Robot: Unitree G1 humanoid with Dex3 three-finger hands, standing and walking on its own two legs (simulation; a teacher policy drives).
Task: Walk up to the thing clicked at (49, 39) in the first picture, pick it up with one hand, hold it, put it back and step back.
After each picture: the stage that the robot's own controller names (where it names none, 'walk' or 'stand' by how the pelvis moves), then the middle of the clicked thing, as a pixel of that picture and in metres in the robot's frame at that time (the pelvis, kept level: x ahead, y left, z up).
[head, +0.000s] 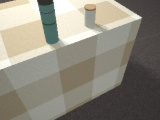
stand; (48, 19) +0.69 +0.20 +0.08
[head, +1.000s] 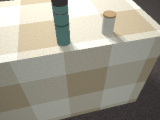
walk; (61, 21) +0.66 +0.18 +0.09
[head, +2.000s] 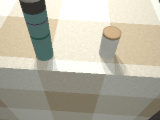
stand; (39, 30) +0.47 +0.21 +0.12
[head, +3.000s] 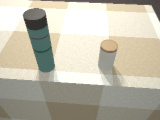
stand; (41, 44) +0.47 +0.19 +0.10
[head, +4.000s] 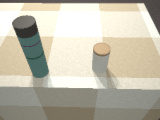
stand; (33, 50) +0.46 +0.21 +0.08
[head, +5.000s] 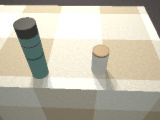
stand; (33, 51) +0.46 +0.22 +0.08
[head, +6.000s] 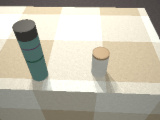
stand; (33, 54) +0.45 +0.22 +0.08
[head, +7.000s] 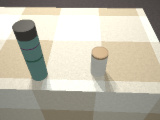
rise first; (32, 53) +0.45 +0.22 +0.08
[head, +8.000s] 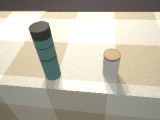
rise first; (47, 53) +0.46 +0.20 +0.09
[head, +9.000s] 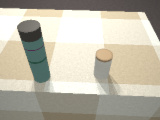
go down; (36, 55) +0.46 +0.19 +0.09
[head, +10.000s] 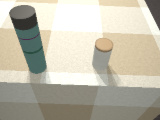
go down; (31, 44) +0.47 +0.18 +0.10
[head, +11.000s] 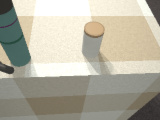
close in; (9, 32) +0.46 +0.21 +0.14
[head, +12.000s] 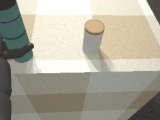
lift; (12, 29) +0.48 +0.20 +0.14
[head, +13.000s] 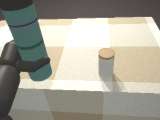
lift; (29, 38) +0.34 +0.17 +0.28
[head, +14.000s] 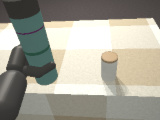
hold; (35, 44) +0.33 +0.15 +0.26
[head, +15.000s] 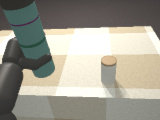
hold; (31, 36) +0.33 +0.16 +0.30
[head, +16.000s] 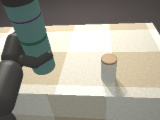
hold; (32, 33) +0.32 +0.15 +0.31
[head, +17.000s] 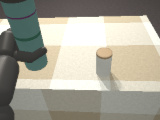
crouch; (26, 30) +0.36 +0.17 +0.28
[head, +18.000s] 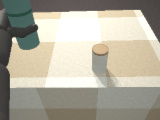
lower; (18, 8) +0.46 +0.19 +0.29
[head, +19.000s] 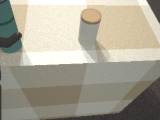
lower; out of the picture +0.51 +0.21 +0.15
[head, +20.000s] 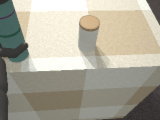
lower; (7, 26) +0.48 +0.20 +0.15
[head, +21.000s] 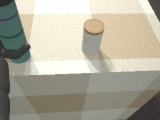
lower; (9, 27) +0.48 +0.20 +0.14
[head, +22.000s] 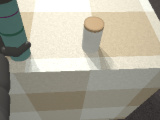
lower; (10, 25) +0.48 +0.20 +0.14
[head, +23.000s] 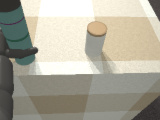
open; (16, 31) +0.47 +0.20 +0.14
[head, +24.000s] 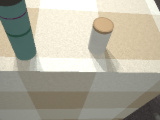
sink last; (17, 25) +0.47 +0.19 +0.14
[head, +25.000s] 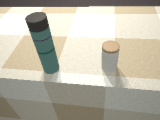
sink last; (44, 46) +0.48 +0.21 +0.12
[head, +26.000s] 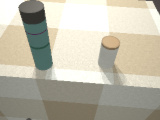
stand; (38, 40) +0.46 +0.19 +0.12
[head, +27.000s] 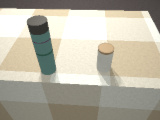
stand; (43, 48) +0.49 +0.20 +0.09
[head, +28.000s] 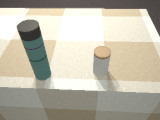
stand; (36, 53) +0.46 +0.21 +0.08
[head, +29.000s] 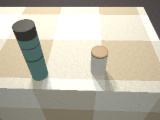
stand; (33, 53) +0.45 +0.22 +0.08
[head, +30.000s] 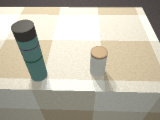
stand; (32, 54) +0.45 +0.22 +0.08
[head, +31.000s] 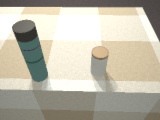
stand; (33, 54) +0.45 +0.22 +0.08
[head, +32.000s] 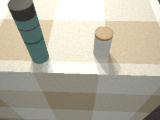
walk; (32, 35) +0.48 +0.21 +0.09
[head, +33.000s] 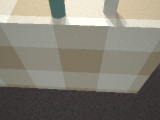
walk; out of the picture +0.72 +0.16 +0.11
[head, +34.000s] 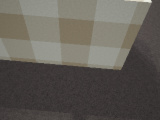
walk; out of the picture +1.07 +0.19 +0.10
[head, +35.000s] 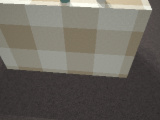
stand; out of the picture +1.08 +0.19 +0.10
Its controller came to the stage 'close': yes
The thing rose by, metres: 0.21
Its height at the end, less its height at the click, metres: +0.00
